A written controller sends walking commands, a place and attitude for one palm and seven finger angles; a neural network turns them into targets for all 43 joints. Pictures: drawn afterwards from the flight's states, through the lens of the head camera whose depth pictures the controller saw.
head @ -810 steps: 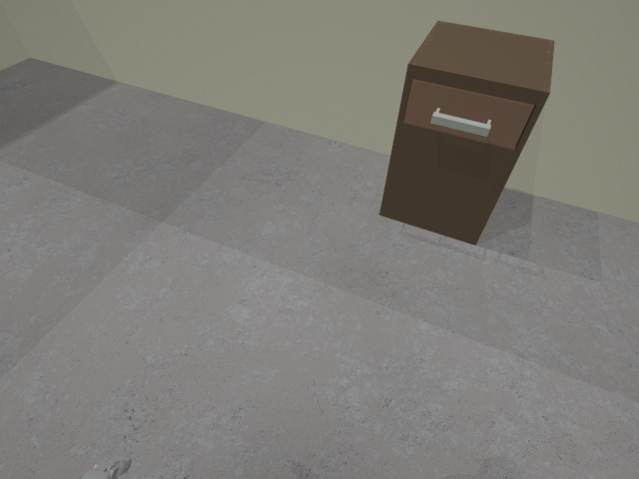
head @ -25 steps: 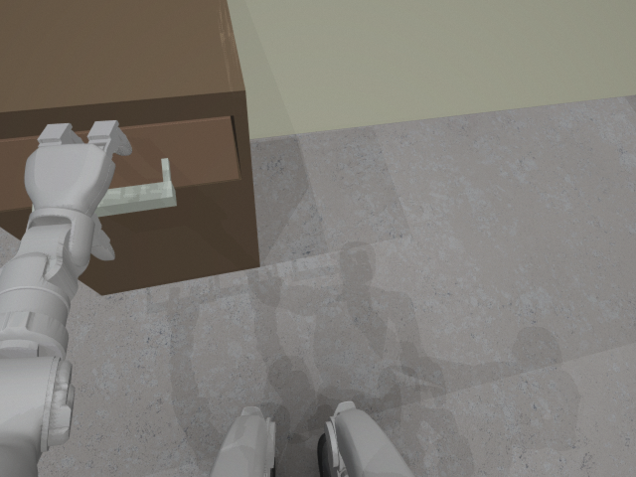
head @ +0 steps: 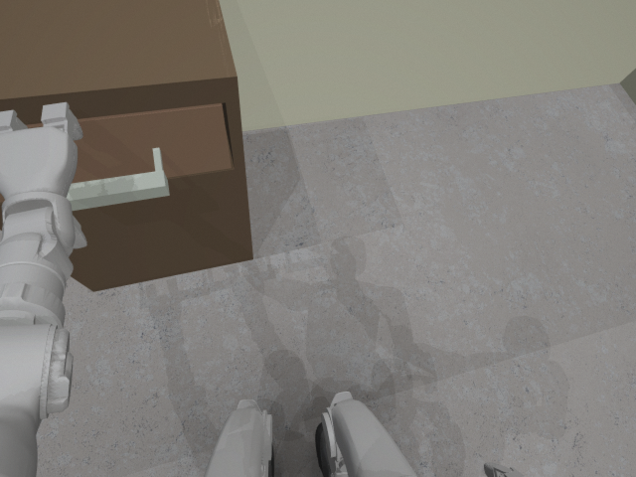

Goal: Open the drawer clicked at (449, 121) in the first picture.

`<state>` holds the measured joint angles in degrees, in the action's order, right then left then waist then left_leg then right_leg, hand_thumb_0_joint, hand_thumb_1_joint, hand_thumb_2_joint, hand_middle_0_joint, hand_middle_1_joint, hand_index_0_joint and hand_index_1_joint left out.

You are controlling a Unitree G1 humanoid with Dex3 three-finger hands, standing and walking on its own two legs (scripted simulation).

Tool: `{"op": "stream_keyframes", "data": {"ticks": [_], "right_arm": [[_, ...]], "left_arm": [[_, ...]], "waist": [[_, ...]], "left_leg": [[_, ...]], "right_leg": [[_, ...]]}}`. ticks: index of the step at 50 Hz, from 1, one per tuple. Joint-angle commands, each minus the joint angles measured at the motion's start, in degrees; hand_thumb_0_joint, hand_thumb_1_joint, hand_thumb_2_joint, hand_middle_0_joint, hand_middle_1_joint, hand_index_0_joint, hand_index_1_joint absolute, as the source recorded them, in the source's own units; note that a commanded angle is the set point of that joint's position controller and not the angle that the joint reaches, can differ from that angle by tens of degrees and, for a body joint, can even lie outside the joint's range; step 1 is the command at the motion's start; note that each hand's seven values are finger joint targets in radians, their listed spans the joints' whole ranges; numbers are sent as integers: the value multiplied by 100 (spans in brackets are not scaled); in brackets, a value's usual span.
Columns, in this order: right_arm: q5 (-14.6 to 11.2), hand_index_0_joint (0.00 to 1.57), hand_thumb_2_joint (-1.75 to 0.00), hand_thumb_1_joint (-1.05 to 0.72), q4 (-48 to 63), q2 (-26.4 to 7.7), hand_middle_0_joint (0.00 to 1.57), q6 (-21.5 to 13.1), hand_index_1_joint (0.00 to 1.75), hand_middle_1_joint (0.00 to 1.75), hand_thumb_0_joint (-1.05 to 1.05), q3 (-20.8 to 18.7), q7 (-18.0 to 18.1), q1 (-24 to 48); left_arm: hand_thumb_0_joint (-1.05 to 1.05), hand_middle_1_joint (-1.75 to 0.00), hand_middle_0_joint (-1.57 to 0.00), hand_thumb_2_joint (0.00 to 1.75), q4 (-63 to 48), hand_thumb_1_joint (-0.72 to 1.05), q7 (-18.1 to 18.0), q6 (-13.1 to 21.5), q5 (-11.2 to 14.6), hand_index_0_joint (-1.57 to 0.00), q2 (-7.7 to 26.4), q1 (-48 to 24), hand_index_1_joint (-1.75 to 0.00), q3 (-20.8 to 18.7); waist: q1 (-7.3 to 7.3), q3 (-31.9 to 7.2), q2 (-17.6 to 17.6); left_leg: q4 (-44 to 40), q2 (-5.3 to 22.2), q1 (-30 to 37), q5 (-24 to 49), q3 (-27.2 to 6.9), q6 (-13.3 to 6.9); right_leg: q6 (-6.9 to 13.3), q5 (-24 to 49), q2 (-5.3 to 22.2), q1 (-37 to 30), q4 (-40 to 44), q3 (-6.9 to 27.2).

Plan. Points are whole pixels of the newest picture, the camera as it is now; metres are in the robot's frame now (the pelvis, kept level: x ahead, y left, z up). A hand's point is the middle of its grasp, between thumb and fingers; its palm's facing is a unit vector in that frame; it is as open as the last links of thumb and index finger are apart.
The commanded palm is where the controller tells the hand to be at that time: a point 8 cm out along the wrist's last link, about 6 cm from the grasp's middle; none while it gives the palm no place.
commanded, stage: move the hooked fingers above the handle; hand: left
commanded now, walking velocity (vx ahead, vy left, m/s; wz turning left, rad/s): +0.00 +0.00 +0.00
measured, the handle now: (98, 178) +0.54 +0.29 -0.09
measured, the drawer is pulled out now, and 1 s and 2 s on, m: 0.00 0.00 0.00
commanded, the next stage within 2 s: lower the fingers behind the handle in 1.96 s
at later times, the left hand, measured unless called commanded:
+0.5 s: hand (57, 209) +0.46 +0.31 -0.05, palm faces -0.20 +0.00 -0.98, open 13.8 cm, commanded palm +0.47 +0.27 +0.02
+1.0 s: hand (69, 215) +0.45 +0.29 -0.04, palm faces -0.19 -0.10 -0.98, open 13.9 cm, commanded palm +0.48 +0.28 +0.02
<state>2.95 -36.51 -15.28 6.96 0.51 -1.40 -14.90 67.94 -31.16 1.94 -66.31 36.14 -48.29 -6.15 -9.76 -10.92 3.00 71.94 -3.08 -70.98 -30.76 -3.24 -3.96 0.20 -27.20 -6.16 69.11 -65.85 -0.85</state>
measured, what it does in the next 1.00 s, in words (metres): stands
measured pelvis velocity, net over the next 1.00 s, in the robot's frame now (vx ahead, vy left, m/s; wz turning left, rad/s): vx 0.01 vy -0.01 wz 0.02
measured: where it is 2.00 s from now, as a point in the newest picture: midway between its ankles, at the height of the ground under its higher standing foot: outside the picture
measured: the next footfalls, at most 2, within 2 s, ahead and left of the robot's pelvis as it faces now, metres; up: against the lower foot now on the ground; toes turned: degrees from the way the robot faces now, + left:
none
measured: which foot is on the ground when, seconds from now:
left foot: down 0.00-1.00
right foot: down 0.00-1.00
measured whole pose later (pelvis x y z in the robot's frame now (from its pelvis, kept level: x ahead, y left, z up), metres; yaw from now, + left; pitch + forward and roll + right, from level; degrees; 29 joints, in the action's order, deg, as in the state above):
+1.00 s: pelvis +0.01 -0.01 +0.01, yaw +1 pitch +30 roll -4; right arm 1.7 -39.2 -14.3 5.3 0.4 0.9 -17.6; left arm 59.8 -17.9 7.8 -60.7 34.7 -40.5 -4.3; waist -6.4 -11.3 2.2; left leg 68.3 -3.2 -68.6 -29.8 -3.2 -3.3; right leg 1.0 -26.9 -5.8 67.3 -63.5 -0.6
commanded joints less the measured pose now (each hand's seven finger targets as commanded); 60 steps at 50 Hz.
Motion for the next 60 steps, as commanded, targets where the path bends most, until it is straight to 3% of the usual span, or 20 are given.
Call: {"op": "stream_keyframes", "data": {"ticks": [1,5,10,15,17,20,22,25,28,31,33,36,40,43,45,48,51,54,57,60], "right_arm": [[-69,20,-90,-90,332,-1140,20,7,30,30,0,-401,18,-1170],[-66,20,-90,-90,190,-1048,20,-159,30,30,0,-521,242,-1168],[63,20,-90,-90,-212,-1014,20,-241,30,30,0,-542,434,-1130],[104,20,-90,-90,-86,-986,20,-92,30,30,0,-372,133,-965],[35,20,-90,-90,51,-1078,20,-58,30,30,0,-337,17,-1063],[-79,20,-90,-90,207,-1142,20,-23,30,30,0,-347,-16,-1204],[-132,20,-90,-90,199,-1148,20,-8,30,30,0,-400,76,-1366],[-135,20,-90,-90,157,-1032,20,-126,30,30,0,-414,275,-1246],[-72,20,-90,-90,13,-1008,20,-248,30,30,0,-439,453,-1158],[29,20,-90,-90,-72,-993,20,-208,30,30,0,-424,449,-1039],[83,20,-90,-90,-56,-957,20,-145,30,30,0,-380,344,-892],[66,20,-90,-90,55,-1020,20,-111,30,30,0,-355,132,-962],[-75,20,-90,-90,207,-1127,20,-72,30,30,0,-406,-18,-1219],[-147,20,-90,-90,128,-1139,20,-46,30,30,0,-448,109,-1352],[-126,20,-90,-90,55,-1072,20,-153,30,30,0,-477,270,-1272],[-71,20,-90,-90,-81,-1046,20,-279,30,30,0,-489,477,-1207],[20,20,-90,-90,-226,-968,20,-255,30,30,0,-468,434,-1111],[46,20,-90,-90,-102,-994,20,-192,30,30,0,-379,247,-1076],[9,20,-90,-90,118,-1085,20,-86,30,30,0,-358,83,-1193],[-32,20,-90,-90,248,-1105,20,-20,30,30,0,-428,26,-1256]], "left_arm": [[0,-120,-30,30,-755,-50,435,-465,275,-30,1200,-1246,-120,82],[0,-120,-30,30,-2522,-50,1134,465,730,-30,907,-2139,-120,339],[0,-120,-30,30,-2964,-50,458,1346,173,-30,1636,-2216,-120,-352],[0,-120,-30,30,-827,-50,-472,281,146,-30,1678,-1365,-120,-646],[0,-120,-30,30,-149,-50,-401,-306,155,-30,1656,-1147,-120,-449],[0,-120,-30,30,-44,-50,266,-726,288,-30,1231,-1124,-120,125],[0,-120,-30,30,-736,-50,798,-536,468,-30,1267,-1403,-120,206],[0,-120,-30,30,-1782,-50,1319,185,725,-30,1065,-2013,-120,370],[0,-120,-30,30,-2488,-50,1136,1099,469,-30,1723,-2089,-120,-211],[0,-120,-30,30,-2557,-50,433,1331,128,-30,2324,-1890,-120,-831],[0,-120,-30,30,-1943,-50,-65,1125,24,-30,2223,-1534,-120,-941],[0,-120,-30,30,-730,-50,-415,371,100,-30,2009,-1038,-120,-816],[0,-120,-30,30,-271,-50,172,-432,342,-30,1206,-913,-120,27],[0,-120,-30,30,-1137,-50,912,-277,626,-30,1102,-1488,-120,303],[0,-120,-30,30,-2069,-50,1224,287,807,-30,1126,-2169,-120,302],[0,-120,-30,30,-2839,-50,1101,1161,511,-30,1895,-2348,-120,-260],[0,-120,-30,30,-2136,-50,537,1293,84,-30,1600,-1848,-120,-240],[0,-120,-30,30,-735,-50,81,755,144,-30,1487,-1349,-120,-320],[0,-120,-30,30,-189,-50,10,98,207,-30,1495,-1086,-120,-281],[0,-120,-30,30,-620,-50,365,-163,237,-30,1016,-1164,-120,126]], "waist": [[264,-3305,704],[-65,-3928,601],[163,-3011,1363],[334,-2157,886],[346,-2253,595],[204,-2831,472],[114,-3448,347],[-115,-3386,302],[84,-3289,786],[335,-2995,1282],[388,-2506,1093],[444,-2361,744],[275,-3029,587],[35,-3491,246],[-157,-3620,157],[54,-3711,836],[92,-2410,1087],[137,-1845,744],[318,-2306,757],[228,-3109,765]], "left_leg": [[-1100,394,3066,3038,-199,259],[-1015,470,3661,2975,-359,157],[-924,484,3594,3159,-421,391],[-878,304,2203,2680,-174,324],[-996,261,2027,2459,-73,251],[-1094,276,2461,2706,-51,191],[-1078,305,2838,2897,-60,130],[-1018,335,2783,2467,-91,30],[-940,353,2879,2407,-108,55],[-815,350,2801,2839,-118,175],[-681,330,2249,2767,-110,194],[-766,242,1811,2551,-5,209],[-964,244,2343,2842,38,171],[-991,302,2762,2800,-25,85],[-906,325,2777,2523,-90,14],[-861,318,3044,2594,-113,63],[-762,367,2801,2717,-195,200],[-700,298,1908,2308,-136,186],[-848,261,2086,2616,-104,247],[-845,353,2833,3281,-139,243]], "right_leg": [[224,1854,139,-1525,692,-278],[168,1770,174,-1506,859,-123],[339,1209,143,-317,574,-212],[324,1184,153,-654,522,-253],[278,1362,140,-1103,607,-272],[224,1892,121,-1641,744,-237],[165,2214,142,-2029,858,-165],[139,1982,197,-1951,980,6],[234,1562,173,-1411,814,51],[326,1477,130,-937,543,-49],[336,1379,123,-733,417,-100],[278,1516,149,-1098,426,-140],[207,2184,135,-1774,625,-166],[115,2309,151,-2097,885,-65],[109,2140,200,-2020,919,43],[217,1747,175,-1496,737,78],[317,1246,117,-446,621,-132],[322,1068,126,-399,546,-202],[304,1442,113,-864,494,-254],[249,2025,103,-1203,514,-253]]}}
